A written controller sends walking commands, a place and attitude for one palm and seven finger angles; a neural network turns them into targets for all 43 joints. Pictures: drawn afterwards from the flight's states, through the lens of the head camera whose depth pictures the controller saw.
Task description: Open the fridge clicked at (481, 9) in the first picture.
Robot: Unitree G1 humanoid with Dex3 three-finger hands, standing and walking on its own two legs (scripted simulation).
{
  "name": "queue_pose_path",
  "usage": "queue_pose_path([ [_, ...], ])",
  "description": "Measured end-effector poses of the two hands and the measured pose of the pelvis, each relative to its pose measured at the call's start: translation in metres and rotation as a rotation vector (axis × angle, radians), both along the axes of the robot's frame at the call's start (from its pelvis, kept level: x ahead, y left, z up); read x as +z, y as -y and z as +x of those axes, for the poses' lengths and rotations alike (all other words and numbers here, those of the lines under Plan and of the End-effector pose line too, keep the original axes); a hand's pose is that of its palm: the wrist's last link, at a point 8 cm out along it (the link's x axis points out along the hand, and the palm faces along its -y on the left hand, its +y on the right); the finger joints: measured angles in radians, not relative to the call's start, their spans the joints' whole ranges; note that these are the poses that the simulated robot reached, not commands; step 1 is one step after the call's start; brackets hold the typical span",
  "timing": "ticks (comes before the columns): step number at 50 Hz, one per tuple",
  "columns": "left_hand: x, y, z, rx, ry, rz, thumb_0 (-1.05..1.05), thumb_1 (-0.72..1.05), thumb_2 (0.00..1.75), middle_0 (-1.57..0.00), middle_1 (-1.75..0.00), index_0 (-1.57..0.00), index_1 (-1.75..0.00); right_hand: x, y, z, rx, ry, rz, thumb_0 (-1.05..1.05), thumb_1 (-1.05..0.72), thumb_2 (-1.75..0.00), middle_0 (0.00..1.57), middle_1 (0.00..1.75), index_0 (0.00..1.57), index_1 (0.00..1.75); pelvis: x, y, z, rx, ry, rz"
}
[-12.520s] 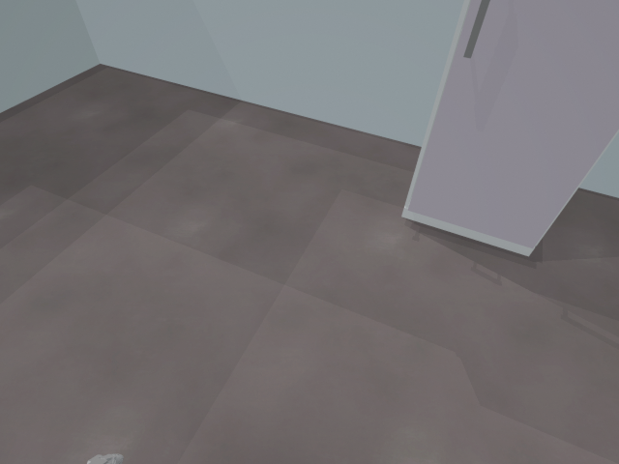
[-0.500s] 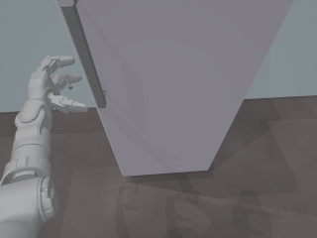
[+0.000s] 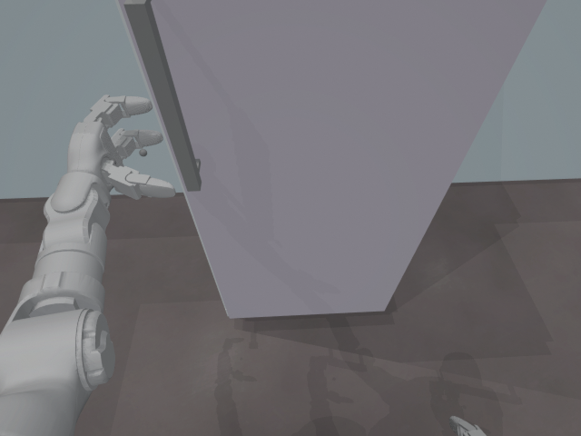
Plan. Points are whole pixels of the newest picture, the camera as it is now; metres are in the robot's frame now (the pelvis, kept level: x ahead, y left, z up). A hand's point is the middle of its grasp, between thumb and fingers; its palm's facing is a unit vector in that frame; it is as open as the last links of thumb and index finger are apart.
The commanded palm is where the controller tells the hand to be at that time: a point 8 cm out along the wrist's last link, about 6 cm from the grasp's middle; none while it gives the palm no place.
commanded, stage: move the hooked fingers beside the handle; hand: left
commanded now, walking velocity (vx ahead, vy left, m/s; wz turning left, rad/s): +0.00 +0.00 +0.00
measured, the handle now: (174, 105) +0.52 +0.17 +0.18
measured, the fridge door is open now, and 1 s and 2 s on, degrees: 0 0 0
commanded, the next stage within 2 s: feel for the door with the fingertips in 0.04 s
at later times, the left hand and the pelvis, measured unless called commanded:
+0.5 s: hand (164, 150) +0.46 +0.18 +0.15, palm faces +0.02 -1.00 +0.01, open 14.0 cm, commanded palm +0.43 +0.23 +0.15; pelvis +0.00 +0.00 +0.00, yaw +0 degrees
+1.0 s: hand (170, 140) +0.47 +0.17 +0.15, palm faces +0.04 -1.00 +0.00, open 14.0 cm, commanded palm +0.45 +0.23 +0.15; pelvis +0.00 +0.00 +0.00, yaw +0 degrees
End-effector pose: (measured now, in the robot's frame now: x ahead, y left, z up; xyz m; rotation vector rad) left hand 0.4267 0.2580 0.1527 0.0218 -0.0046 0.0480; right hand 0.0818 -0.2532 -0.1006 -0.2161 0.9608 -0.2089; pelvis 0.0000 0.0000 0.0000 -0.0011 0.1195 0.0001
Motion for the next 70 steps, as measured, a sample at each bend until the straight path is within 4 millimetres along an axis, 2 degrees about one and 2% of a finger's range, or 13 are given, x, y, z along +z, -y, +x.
queue_pose_path([
  [7, -0.001, -0.004, 0.0, -0.003, -0.003, -0.009, -0.01, -0.5, 0.3, -0.3, -1.2, -0.3, -1.2, -0.004, 0.006, -0.024, -0.026, -0.071, -0.012, 0.01, -0.9, -0.9, 0.2, 0.3, 0.2, 0.3, 0.0, 0.001, 0.0, 0.0, -0.005, -0.001],
  [13, -0.004, -0.001, 0.003, -0.012, -0.009, -0.027, -0.01, -0.5, 0.3, -0.3, -1.2, -0.3, -1.2, -0.005, 0.01, -0.034, -0.038, -0.1, -0.025, 0.01, -0.9, -0.9, 0.2, 0.3, 0.2, 0.3, 0.0, 0.001, -0.001, 0.002, -0.009, -0.002],
  [19, -0.004, 0.013, 0.009, -0.029, 0.007, -0.035, -0.01, -0.5, 0.3, -0.3, -1.2, -0.3, -1.2, -0.004, 0.01, -0.033, -0.04, -0.092, -0.025, 0.01, -0.9, -0.9, 0.2, 0.3, 0.2, 0.3, -0.001, -0.001, 0.0, -0.001, -0.016, -0.003],
  [26, -0.007, 0.025, 0.012, -0.022, -0.001, -0.032, -0.01, -0.5, 0.3, -0.3, -1.2, -0.3, -1.2, -0.003, 0.004, -0.022, -0.039, -0.055, -0.004, 0.01, -0.9, -0.9, 0.2, 0.3, 0.2, 0.3, 0.0, -0.002, 0.002, -0.009, -0.014, -0.002],
  [33, -0.006, 0.024, 0.013, 0.001, -0.005, -0.021, -0.01, -0.5, 0.3, -0.3, -1.2, -0.3, -1.2, -0.003, -0.002, -0.012, -0.026, -0.036, 0.007, 0.01, -0.9, -0.9, 0.2, 0.3, 0.2, 0.3, 0.0, -0.002, 0.002, -0.007, -0.012, -0.002],
  [39, 0.0, 0.025, 0.017, -0.012, 0.005, -0.019, -0.01, -0.5, 0.3, -0.3, -1.2, -0.3, -1.2, -0.005, -0.002, -0.011, -0.013, -0.048, 0.007, 0.01, -0.9, -0.9, 0.2, 0.3, 0.2, 0.3, -0.001, -0.002, 0.003, 0.001, -0.016, -0.003],
  [46, 0.0, 0.033, 0.022, -0.015, 0.007, -0.025, -0.01, -0.5, 0.3, -0.3, -1.2, -0.3, -1.2, -0.007, 0.001, -0.018, -0.015, -0.074, 0.005, 0.01, -0.9, -0.9, 0.2, 0.3, 0.2, 0.3, -0.001, -0.002, 0.004, 0.001, -0.023, -0.002],
  [70, 0.001, 0.028, 0.027, -0.013, 0.005, -0.014, -0.01, -0.5, 0.3, -0.36, -1.23, -0.35, -1.23, -0.01, 0.012, -0.058, -0.056, -0.148, -0.018, 0.0, -0.9, -0.9, 0.2, 0.3, 0.2, 0.3, -0.004, 0.002, -0.008, 0.001, -0.042, -0.001],
])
